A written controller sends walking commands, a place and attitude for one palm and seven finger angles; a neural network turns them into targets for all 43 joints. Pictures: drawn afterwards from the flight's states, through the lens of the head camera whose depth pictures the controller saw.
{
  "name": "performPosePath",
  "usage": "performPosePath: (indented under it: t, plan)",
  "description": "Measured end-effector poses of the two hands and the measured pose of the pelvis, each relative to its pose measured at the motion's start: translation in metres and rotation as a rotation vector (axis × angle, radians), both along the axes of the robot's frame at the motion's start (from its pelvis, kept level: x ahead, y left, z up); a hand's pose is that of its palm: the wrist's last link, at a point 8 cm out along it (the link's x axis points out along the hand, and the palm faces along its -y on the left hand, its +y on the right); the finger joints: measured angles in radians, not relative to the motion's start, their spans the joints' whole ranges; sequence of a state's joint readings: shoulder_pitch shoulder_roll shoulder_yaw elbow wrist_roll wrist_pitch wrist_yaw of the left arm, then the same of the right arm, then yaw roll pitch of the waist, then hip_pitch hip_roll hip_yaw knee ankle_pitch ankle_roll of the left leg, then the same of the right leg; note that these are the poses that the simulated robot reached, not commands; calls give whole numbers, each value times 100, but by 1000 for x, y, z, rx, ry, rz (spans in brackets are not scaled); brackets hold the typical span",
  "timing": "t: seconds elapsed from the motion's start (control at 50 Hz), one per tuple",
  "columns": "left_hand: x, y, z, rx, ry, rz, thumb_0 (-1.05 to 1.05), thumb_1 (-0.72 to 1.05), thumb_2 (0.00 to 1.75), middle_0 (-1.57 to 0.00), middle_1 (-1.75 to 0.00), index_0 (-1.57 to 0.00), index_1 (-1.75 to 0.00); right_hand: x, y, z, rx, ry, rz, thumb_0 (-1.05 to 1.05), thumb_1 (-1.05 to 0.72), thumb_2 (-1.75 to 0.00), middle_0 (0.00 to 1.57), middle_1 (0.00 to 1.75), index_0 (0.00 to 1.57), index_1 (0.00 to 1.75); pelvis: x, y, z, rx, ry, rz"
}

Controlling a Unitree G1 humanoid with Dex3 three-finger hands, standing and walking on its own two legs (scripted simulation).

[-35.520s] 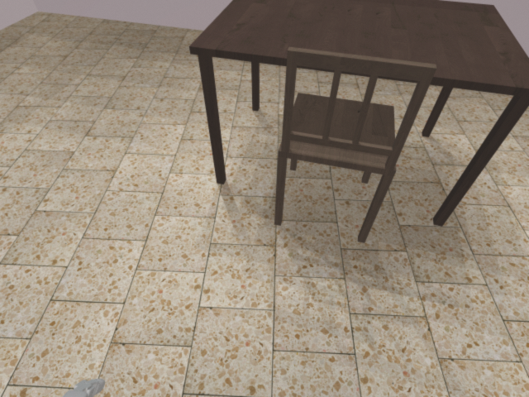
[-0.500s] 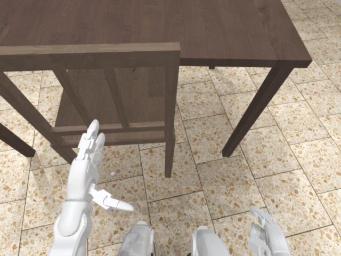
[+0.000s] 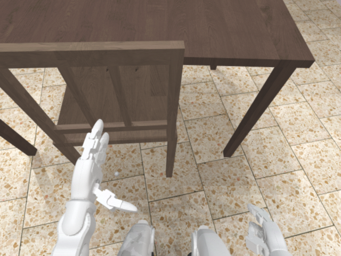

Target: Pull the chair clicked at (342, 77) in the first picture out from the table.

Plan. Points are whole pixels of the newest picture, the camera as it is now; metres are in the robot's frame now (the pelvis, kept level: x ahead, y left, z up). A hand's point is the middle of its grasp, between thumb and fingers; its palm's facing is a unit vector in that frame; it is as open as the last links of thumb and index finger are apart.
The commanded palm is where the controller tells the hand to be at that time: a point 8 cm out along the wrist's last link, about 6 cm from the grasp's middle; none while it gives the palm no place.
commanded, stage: aim the fingers beside a spindle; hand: left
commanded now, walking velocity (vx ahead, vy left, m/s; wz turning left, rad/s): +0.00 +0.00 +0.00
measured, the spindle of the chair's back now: (81, 100) +0.48 +0.26 +0.02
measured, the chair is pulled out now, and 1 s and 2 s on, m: -0.06 -0.06 -0.06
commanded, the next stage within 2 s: push the fingers through the gap in 0.02 s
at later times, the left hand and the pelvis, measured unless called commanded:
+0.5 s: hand (120, 157) +0.33 +0.13 +0.03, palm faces +0.00 -1.00 -0.01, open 16.9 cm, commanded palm +0.31 +0.18 +0.03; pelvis +0.00 +0.00 +0.00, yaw +0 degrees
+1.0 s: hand (126, 139) +0.37 +0.12 +0.03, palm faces +0.02 -1.00 -0.03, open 16.9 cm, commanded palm +0.35 +0.18 +0.03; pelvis +0.00 -0.01 +0.00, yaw +0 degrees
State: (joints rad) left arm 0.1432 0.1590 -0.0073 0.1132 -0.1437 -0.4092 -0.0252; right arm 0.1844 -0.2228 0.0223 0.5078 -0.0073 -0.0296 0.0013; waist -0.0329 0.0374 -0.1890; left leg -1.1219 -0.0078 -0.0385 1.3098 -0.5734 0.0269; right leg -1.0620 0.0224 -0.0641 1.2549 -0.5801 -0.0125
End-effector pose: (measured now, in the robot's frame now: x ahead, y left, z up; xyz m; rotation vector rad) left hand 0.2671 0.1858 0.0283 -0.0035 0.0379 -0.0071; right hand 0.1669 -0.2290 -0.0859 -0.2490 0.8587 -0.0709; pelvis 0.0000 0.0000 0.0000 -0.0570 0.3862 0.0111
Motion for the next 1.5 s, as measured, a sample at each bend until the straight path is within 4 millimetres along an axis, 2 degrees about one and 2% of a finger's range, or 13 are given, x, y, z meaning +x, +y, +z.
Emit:
performPosePath:
  t: [0.22, 0.42, 0.86, 1.32, 1.5]
  plan:
    - [6, 2, 1, 11, -3, 8, -2, -50, 30, -6, -8, -6, -8, -4, -2, 0, -3, 17, -6, 1, -91, -90, 21, 30, 21, 30, 1, 0, 1, -1, 1, 1]
    - [31, -3, 1, 13, -14, -1, -2, -50, 30, -6, -8, -6, -8, -10, -7, -5, -8, 48, -22, 1, -91, -90, 21, 30, 21, 30, 1, -1, 1, 3, 6, -4]
    - [67, -9, 3, 24, -32, 9, -2, -50, 30, -6, -8, -6, -8, -32, -18, -13, -3, 124, -59, 1, -91, -90, 21, 30, 21, 30, -1, -5, 3, 16, 9, -12]
    - [117, -6, 1, 25, -34, 38, -2, -50, 30, -7, -8, -6, -8, -73, -29, -22, -16, 236, -115, 1, -91, -90, 21, 30, 21, 30, -5, -6, 1, 18, 33, -22]
    - [120, -11, 1, 20, -28, 32, -2, -50, 30, -6, -8, -6, -8, -86, -26, -21, 0, 273, -137, 1, -91, -90, 21, 30, 21, 30, -4, -4, 4, 19, 32, -31]
